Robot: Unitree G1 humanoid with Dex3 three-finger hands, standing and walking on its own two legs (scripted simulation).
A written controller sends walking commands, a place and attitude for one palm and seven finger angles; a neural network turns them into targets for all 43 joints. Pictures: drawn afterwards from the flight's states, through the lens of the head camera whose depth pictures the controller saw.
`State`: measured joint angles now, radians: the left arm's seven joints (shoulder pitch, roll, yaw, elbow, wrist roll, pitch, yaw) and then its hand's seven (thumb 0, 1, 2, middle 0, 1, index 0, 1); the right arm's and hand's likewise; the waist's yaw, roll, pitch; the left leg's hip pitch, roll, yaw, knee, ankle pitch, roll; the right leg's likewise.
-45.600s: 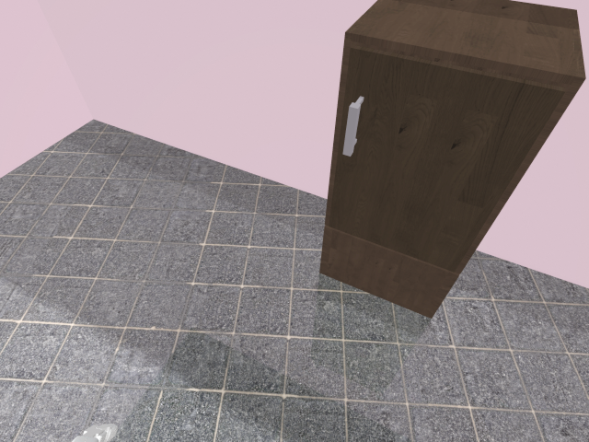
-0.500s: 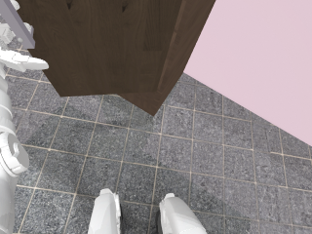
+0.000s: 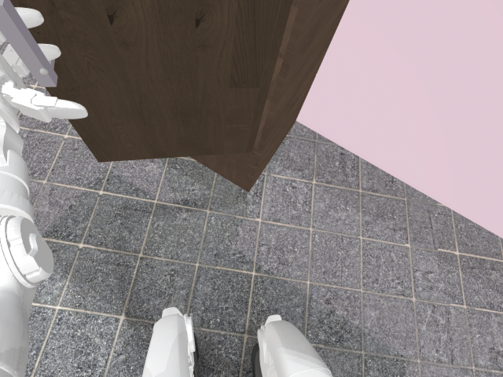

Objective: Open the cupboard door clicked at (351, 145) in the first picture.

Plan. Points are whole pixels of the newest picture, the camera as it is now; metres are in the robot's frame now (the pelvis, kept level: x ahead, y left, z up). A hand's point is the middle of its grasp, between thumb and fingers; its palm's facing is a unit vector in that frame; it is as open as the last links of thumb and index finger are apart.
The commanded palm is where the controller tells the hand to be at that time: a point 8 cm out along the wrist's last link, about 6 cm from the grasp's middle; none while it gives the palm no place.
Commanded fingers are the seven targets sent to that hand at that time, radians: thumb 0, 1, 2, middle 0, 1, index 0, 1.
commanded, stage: close the thumb around the handle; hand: left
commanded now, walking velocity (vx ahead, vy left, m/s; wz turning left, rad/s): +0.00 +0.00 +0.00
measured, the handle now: (27, 35) +0.60 +0.27 +0.09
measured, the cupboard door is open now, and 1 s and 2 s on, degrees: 39 40 85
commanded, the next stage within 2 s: pull the door open along its arc in 0.74 s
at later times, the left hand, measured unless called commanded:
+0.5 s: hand (43, 72) +0.54 +0.25 +0.08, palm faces +0.09 -1.00 +0.00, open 8.4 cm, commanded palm +0.52 +0.27 +0.07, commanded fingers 0.00 0.84 0.88 -0.40 -1.34 -0.40 -1.34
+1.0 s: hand (44, 72) +0.54 +0.25 +0.08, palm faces +0.09 -1.00 +0.01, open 5.7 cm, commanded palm +0.50 +0.27 +0.07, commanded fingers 0.00 0.90 0.90 -0.40 -1.35 -0.40 -1.35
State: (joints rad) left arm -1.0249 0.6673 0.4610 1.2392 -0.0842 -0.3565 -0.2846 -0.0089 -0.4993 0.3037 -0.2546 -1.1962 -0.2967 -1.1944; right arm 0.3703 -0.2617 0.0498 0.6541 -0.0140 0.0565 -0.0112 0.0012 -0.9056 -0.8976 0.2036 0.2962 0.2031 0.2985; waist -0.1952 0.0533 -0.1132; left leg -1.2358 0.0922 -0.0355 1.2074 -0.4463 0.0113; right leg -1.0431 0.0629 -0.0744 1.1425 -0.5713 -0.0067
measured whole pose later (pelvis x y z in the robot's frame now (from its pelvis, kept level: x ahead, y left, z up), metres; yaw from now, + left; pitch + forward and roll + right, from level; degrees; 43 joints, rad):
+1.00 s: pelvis -0.01 +0.01 +0.00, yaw -1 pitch +27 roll -6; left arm -1.03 0.68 0.48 1.23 -0.08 -0.34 -0.29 0.01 0.72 0.82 -0.34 -1.33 -0.36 -1.33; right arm 0.38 -0.26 0.05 0.64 -0.02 0.06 -0.01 0.00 -0.91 -0.90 0.20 0.30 0.20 0.30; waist -0.21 0.06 -0.11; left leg -1.26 0.09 -0.03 1.22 -0.44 0.02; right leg -1.07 0.06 -0.06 1.15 -0.56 0.00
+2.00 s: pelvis +0.01 -0.04 +0.02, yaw +6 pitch +14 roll +0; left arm -0.01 -0.09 -0.12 0.31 0.09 -0.37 0.56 0.00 0.69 0.79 -0.36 -1.33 -0.36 -1.33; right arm 0.17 -0.18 -0.01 0.61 -0.08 0.04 0.01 0.01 -0.91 -0.90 0.20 0.30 0.20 0.30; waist -0.01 0.03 -0.17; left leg -0.90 0.04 -0.04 1.06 -0.41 -0.05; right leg -0.74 0.01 -0.08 1.11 -0.61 -0.06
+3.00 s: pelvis -0.01 -0.02 +0.02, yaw +5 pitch +13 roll -2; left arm 0.05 0.11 -0.18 0.24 -0.08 -0.42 0.04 -0.01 -0.50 0.30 -0.22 -0.41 -0.17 -0.40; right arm 0.22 -0.20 0.00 0.56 -0.01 0.01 0.00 0.01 -0.91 -0.90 0.20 0.30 0.20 0.30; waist -0.01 0.05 -0.14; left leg -0.90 0.03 -0.03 1.09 -0.41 -0.01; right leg -0.73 0.00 -0.07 1.10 -0.59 -0.02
